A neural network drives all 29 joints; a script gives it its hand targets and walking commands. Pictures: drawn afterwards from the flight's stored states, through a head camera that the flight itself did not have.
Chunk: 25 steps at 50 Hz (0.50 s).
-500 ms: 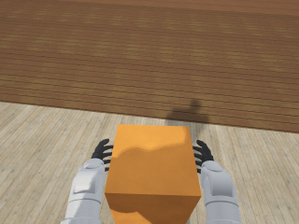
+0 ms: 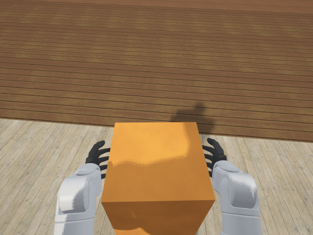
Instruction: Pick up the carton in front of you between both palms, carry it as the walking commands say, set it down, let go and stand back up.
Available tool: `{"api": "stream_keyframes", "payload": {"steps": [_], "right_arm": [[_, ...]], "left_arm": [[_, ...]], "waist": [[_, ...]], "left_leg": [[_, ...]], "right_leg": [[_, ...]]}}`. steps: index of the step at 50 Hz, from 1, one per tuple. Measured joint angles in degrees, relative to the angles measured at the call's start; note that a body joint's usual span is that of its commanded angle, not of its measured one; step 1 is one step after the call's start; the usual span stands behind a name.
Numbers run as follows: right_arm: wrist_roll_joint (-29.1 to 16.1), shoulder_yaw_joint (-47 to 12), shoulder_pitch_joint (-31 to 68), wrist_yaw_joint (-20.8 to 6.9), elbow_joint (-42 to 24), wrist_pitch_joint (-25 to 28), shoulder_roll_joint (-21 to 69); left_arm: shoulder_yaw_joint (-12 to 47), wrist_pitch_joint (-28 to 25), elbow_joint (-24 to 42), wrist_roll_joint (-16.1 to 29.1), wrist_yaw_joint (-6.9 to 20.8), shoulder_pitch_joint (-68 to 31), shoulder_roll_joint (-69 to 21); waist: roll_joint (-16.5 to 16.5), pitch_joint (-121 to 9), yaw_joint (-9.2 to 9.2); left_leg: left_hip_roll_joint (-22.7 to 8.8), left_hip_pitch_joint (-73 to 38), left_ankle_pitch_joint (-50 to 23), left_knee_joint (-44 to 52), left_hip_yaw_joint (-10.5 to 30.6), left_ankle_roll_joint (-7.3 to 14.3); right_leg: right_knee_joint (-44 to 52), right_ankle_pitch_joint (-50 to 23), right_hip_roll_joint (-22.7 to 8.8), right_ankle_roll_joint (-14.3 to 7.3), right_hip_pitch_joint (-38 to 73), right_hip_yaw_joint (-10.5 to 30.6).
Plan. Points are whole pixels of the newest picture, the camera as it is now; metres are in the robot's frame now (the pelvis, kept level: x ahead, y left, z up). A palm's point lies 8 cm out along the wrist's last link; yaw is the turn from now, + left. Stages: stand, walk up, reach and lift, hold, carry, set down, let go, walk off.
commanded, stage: carry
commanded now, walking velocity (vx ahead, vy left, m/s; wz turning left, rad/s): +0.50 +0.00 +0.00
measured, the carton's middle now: (156, 181) +0.29 +0.00 +0.02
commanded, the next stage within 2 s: none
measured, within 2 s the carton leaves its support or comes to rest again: neither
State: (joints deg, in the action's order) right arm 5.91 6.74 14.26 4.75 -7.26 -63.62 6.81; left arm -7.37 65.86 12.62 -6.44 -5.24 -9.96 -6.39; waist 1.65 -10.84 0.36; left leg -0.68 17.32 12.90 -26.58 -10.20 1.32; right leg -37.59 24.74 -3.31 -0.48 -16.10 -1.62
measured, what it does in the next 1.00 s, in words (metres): walks ahead: right foot, then left foot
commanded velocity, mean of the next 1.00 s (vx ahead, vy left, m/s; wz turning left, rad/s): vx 0.50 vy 0.00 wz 0.00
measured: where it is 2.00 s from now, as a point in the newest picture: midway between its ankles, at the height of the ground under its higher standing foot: (157, 127)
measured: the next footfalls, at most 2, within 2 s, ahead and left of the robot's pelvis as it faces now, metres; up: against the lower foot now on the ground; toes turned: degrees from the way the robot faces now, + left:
right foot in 0.20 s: +0.21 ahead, -0.12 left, +0.00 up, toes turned -12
left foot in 0.60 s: +0.55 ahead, +0.08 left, +0.00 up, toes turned +12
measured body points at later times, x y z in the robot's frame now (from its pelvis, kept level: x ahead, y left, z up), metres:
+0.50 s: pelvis +0.29 -0.03 +0.01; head +0.29 -0.04 +0.46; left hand +0.56 +0.13 +0.09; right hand +0.58 -0.17 +0.09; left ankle +0.39 +0.10 -0.70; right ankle +0.17 -0.11 -0.73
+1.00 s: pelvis +0.64 -0.01 +0.01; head +0.64 +0.00 +0.46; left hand +0.91 +0.13 +0.08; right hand +0.90 -0.17 +0.09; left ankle +0.51 +0.07 -0.73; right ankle +0.78 -0.14 -0.70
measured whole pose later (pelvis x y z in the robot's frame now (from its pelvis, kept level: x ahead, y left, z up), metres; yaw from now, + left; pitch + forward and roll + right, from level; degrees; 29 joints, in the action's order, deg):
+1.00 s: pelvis +0.64 -0.01 +0.01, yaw -2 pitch +4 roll -1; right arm 5.4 4.8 6.9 5.2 -21.8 -66.8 7.4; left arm -4.3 68.1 23.7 -6.2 -4.8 -4.9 -7.3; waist -0.5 -5.0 1.1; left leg -1.7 -0.4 19.5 -15.3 -14.3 1.1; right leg -33.1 4.4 -5.0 -0.8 -33.4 -9.9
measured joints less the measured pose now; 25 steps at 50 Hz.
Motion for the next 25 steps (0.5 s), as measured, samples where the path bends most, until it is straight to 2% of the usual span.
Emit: {"api": "stream_keyframes", "payload": {"steps": [2, 4, 9, 11, 13, 15, 17, 20, 25], "right_arm": [[1.1, -0.5, -2.0, 0.5, -2.3, -1.4, 1.7], [1.1, -1.8, -4.2, 0.7, -5.2, -3.1, 1.1], [0.5, -1.4, -5.1, 1.2, -11.7, -6.4, 0.9], [0.2, -0.3, -4.5, 1.2, -13.5, -6.8, 0.8], [-0.4, 0.9, -4.1, 1.2, -13.6, -7.2, 0.2], [-0.7, 1.6, -3.4, 1.2, -12.5, -7.8, 0.1], [-0.6, 2.1, -2.9, 1.2, -11.3, -8.0, 0.9], [-0.3, 1.1, -3.1, 1.0, -10.9, -7.4, 1.2], [0.1, 0.0, -4.0, 0.7, -12.4, -6.1, 1.0]], "left_arm": [[-1.0, 1.7, 2.0, 1.0, 0.2, 1.5, -0.1], [-1.4, 2.8, 3.3, 1.3, 0.3, 2.3, -1.1], [0.5, 4.5, 6.9, 1.7, 0.3, 2.2, -1.1], [1.1, 4.6, 7.4, 1.5, 0.3, 0.9, -1.3], [2.0, 4.4, 5.8, 0.9, 0.3, -0.5, -1.4], [2.1, 5.1, 5.1, 0.4, 0.2, -1.0, -1.5], [1.7, 5.8, 5.3, 0.2, 0.2, -0.4, -1.4], [1.1, 5.8, 6.4, 0.4, 0.2, 0.5, -1.3], [0.9, 4.6, 7.6, 1.0, 0.2, 0.9, -1.3]], "waist": [[-1.5, -0.3, -0.23], [-2.8, 0.0, -0.33], [-4.1, 2.5, 0.76], [-4.3, 2.8, 1.03], [-4.0, 2.6, 0.59], [-2.8, 2.7, 0.17], [-1.8, 2.9, -0.43], [-0.8, 3.5, -1.64], [-1.0, 4.4, -2.46]], "left_leg": [[-1.2, -1.4, 2.9, 0.2, -0.5, 0.2], [-2.2, -3.8, 3.9, 2.3, -0.4, -0.4], [-3.8, -10.0, 7.4, 3.6, 0.3, -2.8], [-5.3, -9.7, 12.2, -3.1, 1.0, -3.6], [-5.4, -4.0, 14.2, -17.3, 3.4, -3.1], [-4.1, 3.0, 14.3, -30.2, 4.7, -1.9], [-3.7, 8.6, 11.7, -34.7, 4.3, -1.3], [-3.7, 14.0, 6.5, -30.0, 3.6, -1.5], [-3.6, 17.4, -2.3, -13.0, 1.8, -1.1]], "right_leg": [[-6.5, 3.6, 0.5, -0.2, -4.2, -2.2], [-7.1, 3.6, 0.9, -0.1, -7.6, -4.2], [6.3, -8.5, 1.1, 0.2, -9.5, -8.6], [8.0, -14.7, 1.2, -1.6, -7.6, -10.8], [5.4, -11.7, 1.4, -3.4, -6.7, -12.0], [6.6, -8.6, 1.2, -3.8, -4.4, -12.2], [10.2, -8.6, 1.2, -2.8, -1.1, -12.0], [16.1, -8.6, 1.2, -2.4, 4.6, -11.2], [21.0, -5.4, 0.9, -0.6, 13.4, -10.5]]}}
